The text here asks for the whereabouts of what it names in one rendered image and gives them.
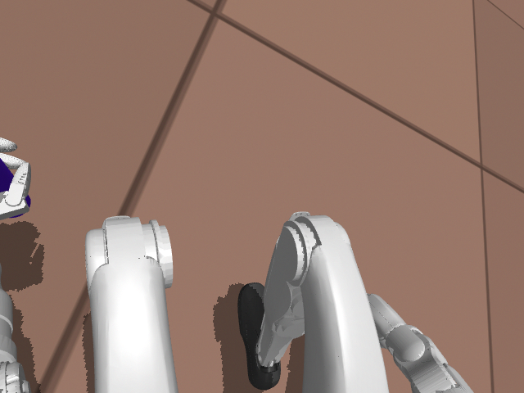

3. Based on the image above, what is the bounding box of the right robot hand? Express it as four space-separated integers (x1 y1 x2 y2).
366 292 407 349

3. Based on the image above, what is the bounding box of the can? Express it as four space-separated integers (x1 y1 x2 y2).
0 158 31 218

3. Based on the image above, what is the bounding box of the right robot arm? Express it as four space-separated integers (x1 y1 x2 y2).
386 325 474 393

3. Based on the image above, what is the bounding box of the left robot arm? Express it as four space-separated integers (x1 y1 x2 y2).
0 264 31 393

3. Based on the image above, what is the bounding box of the left robot hand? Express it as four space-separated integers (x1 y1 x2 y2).
0 138 31 220

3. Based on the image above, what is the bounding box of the right robot foot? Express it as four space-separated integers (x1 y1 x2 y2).
237 282 281 390

